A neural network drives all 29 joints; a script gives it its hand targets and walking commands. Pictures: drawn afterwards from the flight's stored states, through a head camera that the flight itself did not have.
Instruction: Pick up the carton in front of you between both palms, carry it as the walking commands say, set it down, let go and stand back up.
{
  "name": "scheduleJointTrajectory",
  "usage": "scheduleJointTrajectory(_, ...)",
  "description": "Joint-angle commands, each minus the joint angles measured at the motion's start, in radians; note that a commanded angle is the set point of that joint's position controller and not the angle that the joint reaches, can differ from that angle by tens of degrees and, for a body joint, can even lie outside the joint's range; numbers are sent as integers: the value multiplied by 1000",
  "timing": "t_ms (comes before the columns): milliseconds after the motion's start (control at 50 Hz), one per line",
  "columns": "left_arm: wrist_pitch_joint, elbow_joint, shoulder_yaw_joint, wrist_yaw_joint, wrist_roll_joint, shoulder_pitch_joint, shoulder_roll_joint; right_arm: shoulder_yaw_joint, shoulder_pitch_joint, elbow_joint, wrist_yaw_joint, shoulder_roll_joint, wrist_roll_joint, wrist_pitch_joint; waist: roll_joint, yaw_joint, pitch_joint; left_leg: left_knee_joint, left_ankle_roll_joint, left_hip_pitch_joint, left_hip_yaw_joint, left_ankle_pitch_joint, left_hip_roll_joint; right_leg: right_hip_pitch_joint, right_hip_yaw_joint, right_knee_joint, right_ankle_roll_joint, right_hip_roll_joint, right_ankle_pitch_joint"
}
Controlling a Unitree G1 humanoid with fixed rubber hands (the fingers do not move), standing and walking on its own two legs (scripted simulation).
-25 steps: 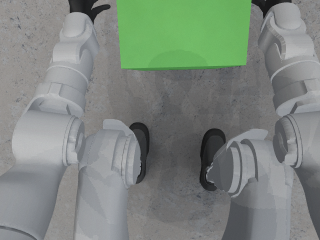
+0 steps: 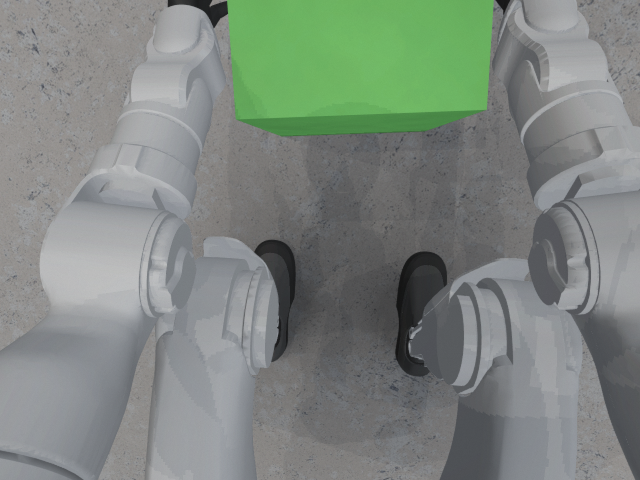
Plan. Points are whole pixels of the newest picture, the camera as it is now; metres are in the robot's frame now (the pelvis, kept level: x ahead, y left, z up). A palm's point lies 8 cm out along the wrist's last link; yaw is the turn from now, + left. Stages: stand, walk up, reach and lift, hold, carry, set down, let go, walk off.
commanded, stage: reach and lift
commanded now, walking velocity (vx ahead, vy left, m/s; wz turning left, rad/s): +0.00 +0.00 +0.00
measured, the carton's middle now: (353, 32) +0.54 +0.01 -0.24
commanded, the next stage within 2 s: none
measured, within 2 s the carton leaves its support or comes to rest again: leaves its support in 0.10 s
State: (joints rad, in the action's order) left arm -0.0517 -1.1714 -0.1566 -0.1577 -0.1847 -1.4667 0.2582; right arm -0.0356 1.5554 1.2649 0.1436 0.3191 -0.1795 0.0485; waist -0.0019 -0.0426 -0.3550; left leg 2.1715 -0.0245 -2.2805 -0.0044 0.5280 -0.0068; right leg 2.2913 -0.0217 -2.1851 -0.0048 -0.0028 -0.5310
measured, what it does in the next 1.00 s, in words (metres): rises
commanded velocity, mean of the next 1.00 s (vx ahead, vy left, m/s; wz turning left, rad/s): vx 0.00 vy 0.00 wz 0.00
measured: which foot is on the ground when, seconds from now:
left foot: down 0.00-1.00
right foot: down 0.00-1.00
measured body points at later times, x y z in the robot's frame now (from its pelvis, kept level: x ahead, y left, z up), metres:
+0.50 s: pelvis +0.00 +0.01 +0.07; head +0.27 +0.00 +0.44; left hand +0.51 +0.16 +0.00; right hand +0.52 -0.15 +0.00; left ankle +0.12 +0.13 -0.33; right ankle +0.12 -0.12 -0.33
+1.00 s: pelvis +0.04 +0.00 +0.20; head +0.23 +0.00 +0.60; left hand +0.48 +0.16 +0.15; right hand +0.49 -0.14 +0.15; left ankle +0.12 +0.13 -0.33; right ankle +0.12 -0.12 -0.33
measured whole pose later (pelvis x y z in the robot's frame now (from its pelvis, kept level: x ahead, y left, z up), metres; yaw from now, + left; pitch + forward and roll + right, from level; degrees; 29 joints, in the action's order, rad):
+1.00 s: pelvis +0.04 +0.00 +0.20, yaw -1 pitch +38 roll +0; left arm -0.39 -0.58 -0.42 -0.05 0.17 -0.78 -0.07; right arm -0.40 0.81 0.63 0.06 -0.05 0.18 0.37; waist -0.01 -0.02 0.23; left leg 1.55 -0.02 -1.71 -0.04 0.50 -0.04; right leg 1.71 -0.06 -1.56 -0.03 -0.06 -0.50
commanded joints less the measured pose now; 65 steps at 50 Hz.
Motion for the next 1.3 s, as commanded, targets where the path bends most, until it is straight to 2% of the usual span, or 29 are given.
scheduleJointTrajectory(0, -16, 280, 229, 268, -15, -572, -879, 169, 450, -257, -255, -955, 2, 26, -54, -8, 1200, -126, -2, 533, 83, -249, -113, -597, 67, 133, 9, -121, 239)
scheduleJointTrajectory(100, -72, 474, 320, 288, -96, -574, -1065, 258, 506, -523, -255, -1116, -52, 70, -50, -18, 1637, -113, -8, 702, 109, -409, -120, -808, 85, 123, 8, -135, 406)
scheduleJointTrajectory(140, -108, 548, 335, 294, -88, -558, -1115, 280, 497, -620, -253, -1168, -40, 102, -65, -18, 1782, -132, -11, 713, 119, -442, -129, -887, 91, 140, 1, -141, 455)
scheduleJointTrajectory(180, -140, 633, 337, 299, -60, -547, -1129, 272, 431, -659, -250, -1230, -23, 140, -67, -19, 1858, -159, -12, 705, 126, -438, -139, -932, 97, 156, -5, -151, 472)
scheduleJointTrajectory(240, -190, 658, 318, 318, 5, -481, -1160, 225, 296, -613, -267, -1307, 57, 203, -52, -10, 1745, -224, -3, 658, 123, -354, -148, -844, 95, 220, -7, -159, 385)
scheduleJointTrajectory(360, -263, 477, 179, 343, 173, -333, -1202, 67, 200, -452, -316, -1328, 208, 262, -41, -18, 1385, -376, 14, 557, 93, -124, -147, -588, 95, 370, 2, -160, 109)
scheduleJointTrajectory(460, -283, 409, 88, 347, 260, -287, -1198, -3, 201, -413, -327, -1311, 266, 279, -52, -31, 1355, -470, 19, 613, 79, -69, -151, -595, 93, 470, 5, -163, 38)
scheduleJointTrajectory(480, -285, 415, 84, 348, 268, -291, -1196, -9, 195, -413, -328, -1317, 275, 283, -61, -22, 1374, -483, 18, 633, 81, -66, -153, -619, 89, 496, 4, -164, 32)
scheduleJointTrajectory(560, -301, 437, 105, 360, 269, -282, -1241, -15, 161, -418, -330, -1339, 289, 296, -39, -5, 1442, -539, 10, 704, 84, -74, -155, -701, 83, 558, 4, -169, 39)
scheduleJointTrajectory(680, -324, 508, 216, 380, 220, -218, -1329, 47, 67, -484, -337, -1391, 271, 307, 11, 26, 1548, -606, -6, 842, 82, -184, -158, -842, 76, 626, 5, -174, 160)
scheduleJointTrajectory(840, -327, 580, 335, 368, 174, -69, -1371, 206, -43, -594, -344, -1463, 195, 317, -3, 4, 1567, -708, -8, 1025, 57, -278, -162, -997, 62, 715, -12, -181, 251)
scheduleJointTrajectory(1000, -323, 553, 327, 361, 204, 91, -1389, 221, -187, -594, -338, -1491, 210, 316, -30, 3, 1403, -850, 4, 1148, 26, -252, -165, -1118, 33, 868, -17, -176, 220)
scheduleJointTrajectory(1280, -302, 551, 333, 371, 245, 319, -1408, 207, -435, -604, -336, -1497, 265, 297, -2, 26, 1178, -1129, 18, 1442, -31, -294, -144, -1429, -25, 1154, 5, -147, 269)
